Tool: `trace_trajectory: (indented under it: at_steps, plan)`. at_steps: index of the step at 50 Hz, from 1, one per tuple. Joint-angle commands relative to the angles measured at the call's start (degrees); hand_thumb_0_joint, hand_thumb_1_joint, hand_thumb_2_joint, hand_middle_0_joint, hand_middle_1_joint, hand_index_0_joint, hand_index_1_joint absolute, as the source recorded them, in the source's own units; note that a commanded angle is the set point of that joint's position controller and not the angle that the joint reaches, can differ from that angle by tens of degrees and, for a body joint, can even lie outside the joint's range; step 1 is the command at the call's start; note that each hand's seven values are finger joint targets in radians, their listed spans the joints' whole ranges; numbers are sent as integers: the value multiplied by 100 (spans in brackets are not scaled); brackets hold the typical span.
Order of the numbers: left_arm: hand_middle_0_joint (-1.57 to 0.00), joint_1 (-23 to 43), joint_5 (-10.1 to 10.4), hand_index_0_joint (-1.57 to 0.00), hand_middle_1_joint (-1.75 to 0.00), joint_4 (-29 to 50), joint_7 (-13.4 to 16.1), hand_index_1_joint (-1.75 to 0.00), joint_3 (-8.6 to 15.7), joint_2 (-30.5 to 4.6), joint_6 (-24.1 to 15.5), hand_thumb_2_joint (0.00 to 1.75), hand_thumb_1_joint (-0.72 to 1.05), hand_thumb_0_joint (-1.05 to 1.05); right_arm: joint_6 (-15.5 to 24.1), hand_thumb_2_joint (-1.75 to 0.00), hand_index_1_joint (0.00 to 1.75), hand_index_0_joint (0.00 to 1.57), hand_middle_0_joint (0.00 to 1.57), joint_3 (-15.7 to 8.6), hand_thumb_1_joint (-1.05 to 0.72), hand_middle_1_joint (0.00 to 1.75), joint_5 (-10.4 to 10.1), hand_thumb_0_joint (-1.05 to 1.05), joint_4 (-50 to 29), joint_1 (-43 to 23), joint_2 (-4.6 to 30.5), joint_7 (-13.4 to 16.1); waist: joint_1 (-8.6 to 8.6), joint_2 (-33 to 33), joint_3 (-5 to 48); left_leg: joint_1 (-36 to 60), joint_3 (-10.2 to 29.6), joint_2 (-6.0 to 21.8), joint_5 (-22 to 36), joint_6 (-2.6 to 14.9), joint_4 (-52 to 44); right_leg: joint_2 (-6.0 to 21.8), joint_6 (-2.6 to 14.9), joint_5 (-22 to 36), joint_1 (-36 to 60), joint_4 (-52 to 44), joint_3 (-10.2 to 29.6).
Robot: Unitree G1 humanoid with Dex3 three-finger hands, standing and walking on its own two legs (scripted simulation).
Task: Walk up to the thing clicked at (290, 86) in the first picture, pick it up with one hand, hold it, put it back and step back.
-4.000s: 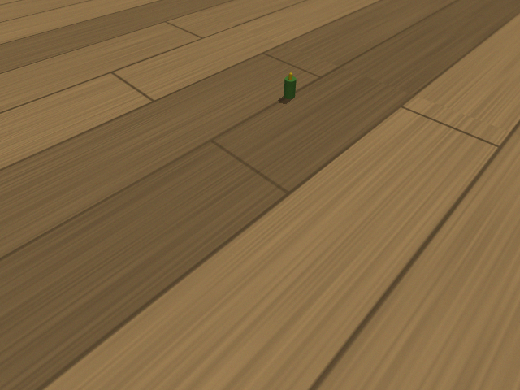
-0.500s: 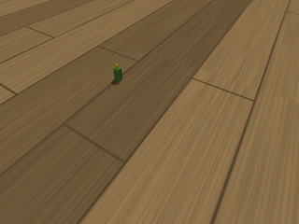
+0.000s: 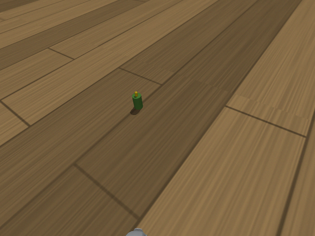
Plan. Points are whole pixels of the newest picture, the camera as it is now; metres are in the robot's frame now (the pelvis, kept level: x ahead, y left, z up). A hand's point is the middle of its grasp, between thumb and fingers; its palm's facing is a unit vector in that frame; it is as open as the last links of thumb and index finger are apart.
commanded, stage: walk up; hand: left
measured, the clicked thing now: (137, 99) +1.39 +0.32 -0.69
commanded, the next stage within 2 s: none
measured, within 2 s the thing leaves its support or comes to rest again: neither
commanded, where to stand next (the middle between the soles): +1.04 +0.10 m, yaw -1 degrees
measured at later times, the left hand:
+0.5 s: hand (76, 178) +0.35 +0.33 -0.14, palm faces -0.05 -0.94 -0.34, open 7.4 cm
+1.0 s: hand (93, 138) +0.51 +0.31 -0.12, palm faces +0.01 -0.91 -0.40, open 7.4 cm
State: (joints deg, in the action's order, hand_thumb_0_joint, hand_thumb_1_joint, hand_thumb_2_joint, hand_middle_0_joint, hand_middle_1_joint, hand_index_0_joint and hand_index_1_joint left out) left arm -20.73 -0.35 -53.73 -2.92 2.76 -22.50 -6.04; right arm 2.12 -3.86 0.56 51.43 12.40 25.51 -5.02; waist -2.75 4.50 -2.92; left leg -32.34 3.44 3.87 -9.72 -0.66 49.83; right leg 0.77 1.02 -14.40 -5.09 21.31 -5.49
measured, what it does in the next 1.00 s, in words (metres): walks ahead: left foot, then right foot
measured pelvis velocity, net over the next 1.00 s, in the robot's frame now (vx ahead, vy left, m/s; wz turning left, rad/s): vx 0.47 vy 0.04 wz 0.02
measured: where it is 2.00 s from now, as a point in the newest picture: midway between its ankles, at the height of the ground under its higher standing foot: (160, 152)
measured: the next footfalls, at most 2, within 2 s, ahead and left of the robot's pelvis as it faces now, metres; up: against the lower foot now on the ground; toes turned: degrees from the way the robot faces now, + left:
left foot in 0.16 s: +0.26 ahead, +0.16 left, +0.00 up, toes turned +6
right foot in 0.64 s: +0.51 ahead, -0.07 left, +0.00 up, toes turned -5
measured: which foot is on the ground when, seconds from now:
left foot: up 0.00-0.14, down 0.16-0.68, up 0.70-1.00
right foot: down 0.00-0.18, up 0.20-0.62, down 0.64-1.00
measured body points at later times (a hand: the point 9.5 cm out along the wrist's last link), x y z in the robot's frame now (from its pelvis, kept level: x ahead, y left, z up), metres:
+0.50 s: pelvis +0.26 +0.06 +0.00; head +0.28 +0.08 +0.45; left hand +0.35 +0.38 -0.12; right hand +0.31 -0.25 -0.11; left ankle +0.22 +0.15 -0.74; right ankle +0.38 -0.10 -0.69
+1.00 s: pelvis +0.47 +0.04 +0.00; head +0.48 +0.01 +0.45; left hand +0.51 +0.36 -0.09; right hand +0.55 -0.29 -0.12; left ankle +0.58 +0.21 -0.69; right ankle +0.47 -0.07 -0.74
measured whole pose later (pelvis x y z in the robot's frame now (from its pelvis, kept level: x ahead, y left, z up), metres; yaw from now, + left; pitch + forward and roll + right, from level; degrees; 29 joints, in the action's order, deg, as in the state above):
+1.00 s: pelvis +0.47 +0.04 +0.00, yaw +1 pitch -3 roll +0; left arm -18.2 -0.9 -50.7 -2.7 2.4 -21.8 -5.2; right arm 1.6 -4.3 0.9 51.0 15.8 25.4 -4.2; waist -1.2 3.8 -3.6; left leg -29.8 3.2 4.5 -11.7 -0.9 48.5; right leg 0.9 2.0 -13.0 -6.7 22.8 -5.7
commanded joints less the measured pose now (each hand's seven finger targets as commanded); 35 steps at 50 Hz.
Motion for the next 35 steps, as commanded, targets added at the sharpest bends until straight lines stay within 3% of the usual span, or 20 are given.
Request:
trace_trajectory:
  at_steps: [1, 5, 6, 7, 8, 9, 10, 11, 12, 14, 16, 17, 19, 23, 28, 30, 32, 33, 34, 35]
  plan:
    - [-20, 358, -11, -20, -30, 620, 113, -30, 532, -1725, -209, 90, 90, 0, 169, -90, 30, 20, 20, -232, -90, 30, 61, 0, -616, -698, 777, -95, -2, -999, -188, 155, -227, 282, 456, 22, -1410, 1326, 898, 412, -169, -951, 653]
    - [-20, 215, 8, -20, -30, 549, 135, -30, 515, -1807, -102, 90, 90, 0, 218, -90, 30, 20, 20, -298, -90, 30, 67, 0, -546, -647, 784, -98, 26, -964, 91, 1141, -628, 95, 385, 268, -1798, 1476, 843, 965, -122, -338, 531]
    - [-20, 380, -1, -20, -30, 591, 153, -30, 510, -1854, -83, 90, 90, 0, 216, -90, 30, 20, 20, -345, -90, 30, 81, 0, -419, -194, 836, -73, 329, -847, 262, 1752, -633, 61, 396, 352, -1921, 1509, 791, 1370, -270, 129, 551]
    - [-20, 227, 22, -20, -30, 598, 164, -30, 435, -1671, -49, 90, 90, 0, 250, -90, 30, 20, 20, -419, -90, 30, 124, 0, -251, 242, 1028, -26, 487, -278, 530, 2503, -769, -189, 88, 461, -2057, 1130, 682, 1864, -454, 1234, 189]
    - [-20, 3, 33, -20, -30, 606, 182, -30, 314, -1382, -12, 90, 90, 0, 286, -90, 30, 20, 20, -545, -90, 30, 212, 0, -43, 1034, 1311, 43, 846, 331, 984, 3675, -267, 34, -508, 800, -2160, 816, 479, 1659, -1239, 2762, 14]
    - [-20, -147, 59, -20, -30, 719, 164, -30, 163, -899, -2, 90, 90, 0, 306, -90, 30, 20, 20, -702, -90, 30, 252, 0, -45, 1550, 1795, 154, 975, 1639, 1272, 4568, 1785, 1329, -1192, 1121, -2459, 119, 228, -740, -2619, 4290, 34]
    - [-20, -243, 139, -20, -30, 686, 220, -30, 255, -1300, 43, 90, 90, 0, 329, -90, 30, 20, 20, -699, -90, 30, 69, 0, -249, 1249, 1977, 183, 844, 1202, 1279, 4717, 3701, 2034, -1781, 1619, -3370, -310, 234, -1693, -3410, 4877, 437]
    - [-20, 129, 56, -20, -30, 603, 266, -30, 251, -1644, 65, 90, 90, 0, 305, -90, 30, 20, 20, -745, -90, 30, -75, 0, -268, 1034, 1938, 191, 860, 790, 976, 4312, 3691, 2143, -1847, 1814, -3489, 148, 301, -1494, -3556, 5135, 839]
    - [-20, 343, 46, -20, -30, 585, 232, -30, 226, -1705, 26, 90, 90, 0, 288, -90, 30, 20, 20, -641, -90, 30, -129, 0, -343, 766, 1661, 242, 749, 170, 579, 3579, 2736, 1835, -968, 1575, -3442, 251, 256, -1008, -3342, 5134, 1127]
    - [-20, 124, 161, -20, -30, 416, 145, -30, 219, -1437, 45, 90, 90, 0, 369, -90, 30, 20, 20, -400, -90, 30, -120, 0, -438, 392, 1249, 288, 404, -14, 166, 2697, 1090, 1190, 752, 925, -3367, 451, 202, -383, -2726, 4427, 1231]
    - [-20, -109, 172, -20, -30, 347, 93, -30, 214, -1314, 124, 90, 90, 0, 443, -90, 30, 20, 20, -335, -90, 30, -161, 0, -396, 428, 1092, 301, 257, 172, 241, 2603, 485, 969, 1605, 764, -3423, 464, 61, -70, -2414, 4089, 1015]
    - [-20, -125, 145, -20, -30, 337, 75, -30, 233, -1285, 157, 90, 90, 0, 465, -90, 30, 20, 20, -352, -90, 30, -131, 0, -445, 431, 1120, 306, 273, 266, 334, 2758, 448, 1028, 1671, 990, -3424, 453, 12, 26, -2482, 4124, 918]
    - [-20, 105, 95, -20, -30, 425, 28, -30, 223, -1208, 202, 90, 90, 0, 502, -90, 30, 20, 20, -351, -90, 30, -108, 0, -517, 458, 1096, 318, 266, 267, 124, 2716, 189, 1044, 1767, 1082, -3544, 527, -79, 197, -2667, 3644, 859]
    - [-20, 946, 31, -20, -30, 767, -59, -30, 200, -1111, 219, 90, 90, 0, 516, -90, 30, 20, 20, -368, -90, 30, -80, 0, -552, 522, 1144, 326, 396, 218, -251, 2708, -140, 961, 2336, 1126, -3644, 587, -123, 505, -2772, 2432, 525]
    - [-20, 1344, 13, -20, -30, 797, -107, -30, 248, -971, 179, 90, 90, 0, 391, -90, 30, 20, 20, -396, -90, 30, -46, 0, -598, 575, 1186, 303, 504, 249, -38, 2826, -355, 804, 2087, 963, -3235, 313, 79, 1140, -1778, 1079, 170]
    - [-20, 1089, 1, -20, -30, 691, -65, -30, 297, -1029, 154, 90, 90, 0, 337, -90, 30, 20, 20, -412, -90, 30, -37, 0, -644, 571, 1215, 340, 367, 73, 208, 2936, -243, 906, 1915, 1002, -2777, 262, 158, 916, -1328, 935, 214]
    - [-20, 372, -19, -20, -30, 457, 19, -30, 415, -1243, 87, 90, 90, 0, 317, -90, 30, 20, 20, -328, -90, 30, -19, 0, -731, 631, 1017, 345, -38, -569, 706, 2509, -524, 574, 2042, 824, -1317, 95, 314, 744, 56, 591, 148]
    - [-20, -167, -51, -20, -30, 346, 82, -30, 549, -1551, 45, 90, 90, 0, 330, -90, 30, 20, 20, -220, -90, 30, -22, 0, -763, 897, 728, 322, -248, -1257, 1107, 1640, -717, 212, 1063, 666, -93, 576, 455, 263, 1147, 466, 841]
    - [-20, -521, -63, -20, -30, 409, 135, -30, 672, -1989, 4, 90, 90, 0, 322, -90, 30, 20, 20, -104, -90, 30, -65, 0, -816, 1266, 471, 289, -283, -2152, 1514, 399, -780, -462, -1591, 461, 1100, 2138, 930, -95, 2142, 87, 3204]
    - [-20, -464, 36, -20, -30, 360, 150, -30, 665, -2100, 38, 90, 90, 0, 266, -90, 30, 20, 20, -236, -90, 30, -84, 0, -662, 1048, 1089, 346, -379, -1800, 1318, -234, -382, -529, -2142, 431, 1680, 2572, 1426, -316, 2096, -353, 4390]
